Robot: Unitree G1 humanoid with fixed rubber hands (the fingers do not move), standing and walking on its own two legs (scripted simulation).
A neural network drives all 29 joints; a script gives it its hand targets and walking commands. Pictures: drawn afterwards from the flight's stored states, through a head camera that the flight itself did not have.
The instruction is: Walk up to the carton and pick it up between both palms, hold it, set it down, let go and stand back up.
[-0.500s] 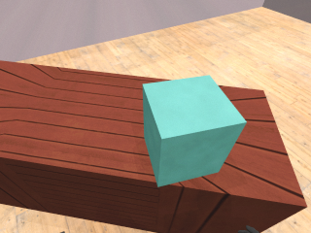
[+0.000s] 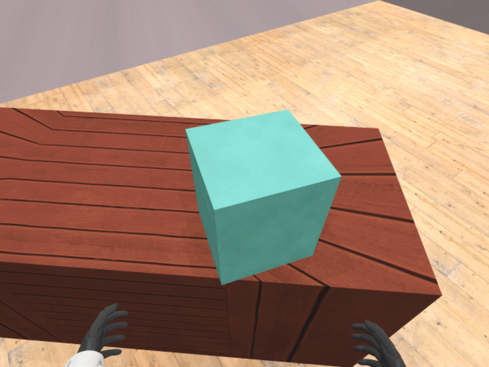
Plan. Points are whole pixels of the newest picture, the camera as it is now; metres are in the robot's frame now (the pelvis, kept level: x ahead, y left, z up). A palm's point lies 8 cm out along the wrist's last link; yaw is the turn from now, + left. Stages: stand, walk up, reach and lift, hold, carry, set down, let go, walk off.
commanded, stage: reach and lift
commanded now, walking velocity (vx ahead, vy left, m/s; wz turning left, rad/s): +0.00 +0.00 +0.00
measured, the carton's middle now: (254, 197) +0.45 +0.01 +0.01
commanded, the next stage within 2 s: none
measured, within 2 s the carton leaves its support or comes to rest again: neither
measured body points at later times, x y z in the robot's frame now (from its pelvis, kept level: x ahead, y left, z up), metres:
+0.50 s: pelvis -0.01 -0.02 +0.00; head -0.01 -0.02 +0.45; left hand +0.16 +0.23 -0.05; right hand +0.21 -0.24 -0.07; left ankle -0.03 +0.14 -0.73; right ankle +0.05 -0.11 -0.73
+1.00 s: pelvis +0.02 -0.01 +0.00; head +0.02 +0.00 +0.45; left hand +0.23 +0.18 -0.02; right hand +0.23 -0.28 -0.03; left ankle -0.03 +0.14 -0.73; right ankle +0.05 -0.11 -0.73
